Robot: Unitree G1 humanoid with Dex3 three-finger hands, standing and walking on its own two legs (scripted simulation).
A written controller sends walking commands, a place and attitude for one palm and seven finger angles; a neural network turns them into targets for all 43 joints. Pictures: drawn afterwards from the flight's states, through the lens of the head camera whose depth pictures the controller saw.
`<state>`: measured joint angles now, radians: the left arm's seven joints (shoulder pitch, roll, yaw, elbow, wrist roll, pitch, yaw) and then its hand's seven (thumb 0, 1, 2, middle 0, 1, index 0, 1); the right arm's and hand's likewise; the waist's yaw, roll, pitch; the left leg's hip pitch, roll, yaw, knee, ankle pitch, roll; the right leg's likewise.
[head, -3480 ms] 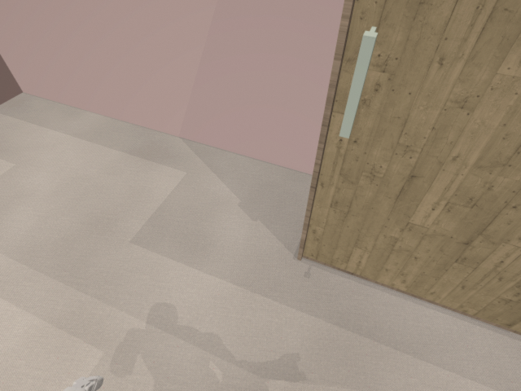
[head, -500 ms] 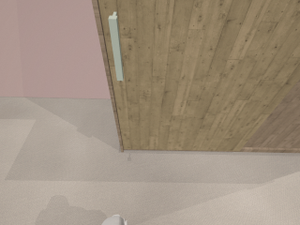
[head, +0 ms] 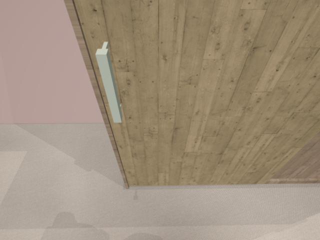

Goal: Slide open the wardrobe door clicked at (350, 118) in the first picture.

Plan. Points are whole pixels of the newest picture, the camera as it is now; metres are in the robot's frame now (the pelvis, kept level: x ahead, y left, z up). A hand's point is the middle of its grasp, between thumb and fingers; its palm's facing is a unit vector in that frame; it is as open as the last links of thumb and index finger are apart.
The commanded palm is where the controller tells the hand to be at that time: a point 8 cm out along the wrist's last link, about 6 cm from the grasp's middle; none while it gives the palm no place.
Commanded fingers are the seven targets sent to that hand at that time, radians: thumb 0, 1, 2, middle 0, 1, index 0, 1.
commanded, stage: come to a stop and stand still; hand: left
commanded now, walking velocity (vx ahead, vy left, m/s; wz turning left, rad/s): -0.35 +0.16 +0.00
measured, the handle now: (112, 86) +0.50 +0.17 +0.11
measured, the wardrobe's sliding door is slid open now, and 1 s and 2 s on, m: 0.00 0.00 0.00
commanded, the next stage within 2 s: look again from close up in 1.82 s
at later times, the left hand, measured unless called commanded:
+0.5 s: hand out of the picture +0.06 +0.24 -0.18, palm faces +0.11 -0.97 -0.20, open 7.4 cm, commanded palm none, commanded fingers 0.00 0.90 0.90 -0.20 -0.30 -0.20 -0.30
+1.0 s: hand out of the picture -0.04 +0.19 -0.17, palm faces +0.03 -0.99 -0.17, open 7.4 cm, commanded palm none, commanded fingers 0.00 0.90 0.90 -0.20 -0.30 -0.20 -0.30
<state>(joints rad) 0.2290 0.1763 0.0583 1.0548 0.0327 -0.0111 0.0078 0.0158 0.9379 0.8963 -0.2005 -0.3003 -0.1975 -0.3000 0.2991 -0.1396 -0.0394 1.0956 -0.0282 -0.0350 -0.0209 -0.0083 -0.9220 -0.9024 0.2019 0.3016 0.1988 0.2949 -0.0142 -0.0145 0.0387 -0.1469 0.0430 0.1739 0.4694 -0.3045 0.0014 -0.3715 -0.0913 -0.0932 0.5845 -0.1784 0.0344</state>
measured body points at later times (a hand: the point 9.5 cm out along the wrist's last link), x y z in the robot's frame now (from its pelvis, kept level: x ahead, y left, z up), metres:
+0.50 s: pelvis +0.00 +0.04 +0.00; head +0.02 +0.07 +0.44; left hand +0.05 +0.29 -0.17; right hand +0.09 -0.20 -0.13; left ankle +0.01 +0.13 -0.74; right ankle +0.01 -0.11 -0.69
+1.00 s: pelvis -0.03 +0.04 +0.01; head -0.03 +0.03 +0.46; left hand -0.04 +0.25 -0.16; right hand -0.06 -0.18 -0.16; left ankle +0.01 +0.13 -0.74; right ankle -0.05 -0.08 -0.74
